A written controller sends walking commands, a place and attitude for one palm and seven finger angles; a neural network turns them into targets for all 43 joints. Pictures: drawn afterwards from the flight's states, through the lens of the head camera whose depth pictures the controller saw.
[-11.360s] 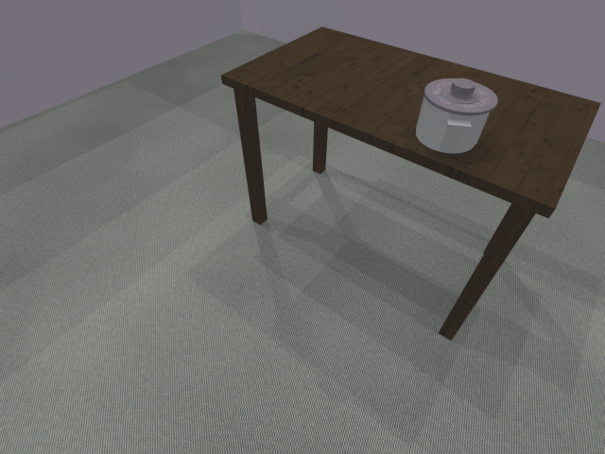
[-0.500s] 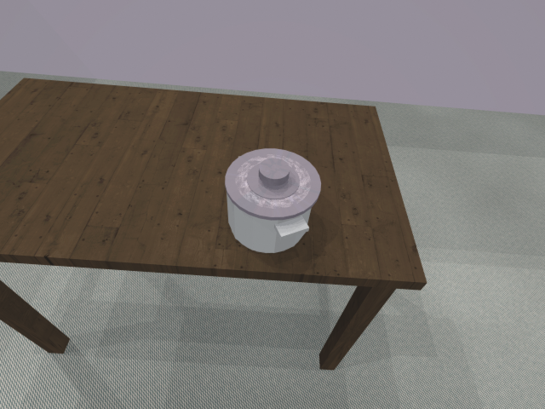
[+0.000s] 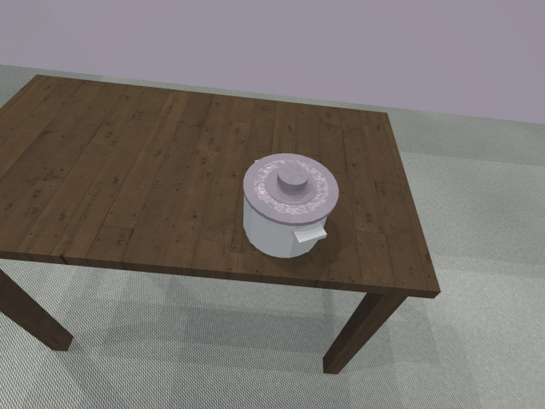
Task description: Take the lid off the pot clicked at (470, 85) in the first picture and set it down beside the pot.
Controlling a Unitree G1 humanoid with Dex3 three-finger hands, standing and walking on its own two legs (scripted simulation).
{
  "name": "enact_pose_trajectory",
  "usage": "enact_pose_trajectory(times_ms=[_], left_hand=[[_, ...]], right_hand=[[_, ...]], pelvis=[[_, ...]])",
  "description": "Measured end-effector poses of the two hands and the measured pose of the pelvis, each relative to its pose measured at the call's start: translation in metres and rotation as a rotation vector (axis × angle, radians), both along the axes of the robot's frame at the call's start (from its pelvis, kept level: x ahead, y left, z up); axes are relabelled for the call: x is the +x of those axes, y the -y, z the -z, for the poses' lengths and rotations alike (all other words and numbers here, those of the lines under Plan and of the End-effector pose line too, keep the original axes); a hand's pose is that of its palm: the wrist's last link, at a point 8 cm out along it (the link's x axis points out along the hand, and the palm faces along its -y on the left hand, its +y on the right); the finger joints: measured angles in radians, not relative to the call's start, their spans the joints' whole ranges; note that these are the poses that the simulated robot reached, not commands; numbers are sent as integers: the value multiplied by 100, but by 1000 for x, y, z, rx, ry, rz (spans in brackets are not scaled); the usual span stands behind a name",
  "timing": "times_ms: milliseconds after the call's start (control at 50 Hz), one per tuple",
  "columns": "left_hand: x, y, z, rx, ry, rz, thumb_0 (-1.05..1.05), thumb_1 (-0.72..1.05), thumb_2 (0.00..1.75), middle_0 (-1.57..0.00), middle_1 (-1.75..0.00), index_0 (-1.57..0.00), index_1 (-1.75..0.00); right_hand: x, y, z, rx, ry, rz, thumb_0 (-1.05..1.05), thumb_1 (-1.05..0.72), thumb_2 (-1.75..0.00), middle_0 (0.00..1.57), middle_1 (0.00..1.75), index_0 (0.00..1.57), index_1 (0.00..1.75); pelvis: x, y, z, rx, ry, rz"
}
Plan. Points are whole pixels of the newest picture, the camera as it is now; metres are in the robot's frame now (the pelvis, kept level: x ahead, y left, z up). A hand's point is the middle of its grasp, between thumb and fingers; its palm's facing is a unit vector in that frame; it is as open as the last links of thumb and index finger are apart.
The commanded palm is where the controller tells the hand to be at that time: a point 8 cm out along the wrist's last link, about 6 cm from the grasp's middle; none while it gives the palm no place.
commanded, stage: look again from close up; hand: left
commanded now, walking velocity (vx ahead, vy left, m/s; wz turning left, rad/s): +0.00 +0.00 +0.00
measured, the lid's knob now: (292, 177) +0.47 +0.01 +0.07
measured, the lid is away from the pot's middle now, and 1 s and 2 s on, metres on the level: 0.00 0.00 0.00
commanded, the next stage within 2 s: shuffle to correct the standing spot in 0.78 s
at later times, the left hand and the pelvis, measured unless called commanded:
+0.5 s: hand out of the picture -0.04 +0.15 -0.18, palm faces +0.02 -0.99 -0.16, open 7.3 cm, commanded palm none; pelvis +0.00 -0.01 +0.00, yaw +0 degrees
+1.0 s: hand out of the picture -0.03 +0.12 -0.18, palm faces +0.02 -0.99 -0.15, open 7.3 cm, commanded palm none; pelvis +0.01 -0.03 +0.00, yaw +0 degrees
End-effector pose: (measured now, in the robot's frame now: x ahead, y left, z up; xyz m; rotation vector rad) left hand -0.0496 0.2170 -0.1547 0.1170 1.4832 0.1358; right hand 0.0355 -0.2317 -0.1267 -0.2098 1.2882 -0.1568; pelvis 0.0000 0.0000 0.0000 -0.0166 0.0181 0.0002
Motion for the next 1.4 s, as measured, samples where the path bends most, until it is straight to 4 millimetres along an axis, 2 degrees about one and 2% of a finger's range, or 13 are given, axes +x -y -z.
enact_pose_trajectory(times_ms=[280,560,780,960,1200,1400], left_hand=[[13,5,1,-4,36,9,0,91,90,-20,-30,-20,-30],[9,16,-2,-6,15,3,0,91,90,-20,-30,-20,-30],[5,29,-5,-8,-12,-4,0,91,90,-20,-30,-20,-30],[10,41,-7,-9,-14,-5,0,91,90,-20,-30,-20,-30],[25,65,-5,-17,-11,7,0,91,90,-20,-30,-20,-30],[34,88,-7,22,19,9,0,91,90,-20,-30,-20,-30]], right_hand=[[-17,3,1,3,-34,22,1,-93,-90,20,30,20,30],[-34,6,4,21,-82,44,1,-93,-90,20,30,20,30],[-36,12,7,34,-100,51,1,-93,-90,20,30,20,30],[-32,20,8,39,-100,57,1,-93,-90,20,30,20,30],[-30,42,9,31,-108,86,1,-93,-90,20,30,20,30],[-29,79,17,38,-102,97,1,-92,-90,20,30,20,30]], pelvis=[[-1,4,-1,1,1,1],[1,12,-2,4,1,0],[5,20,-3,9,-2,2],[11,30,-3,13,0,3],[13,54,-3,16,-4,4],[7,89,1,15,-6,3]])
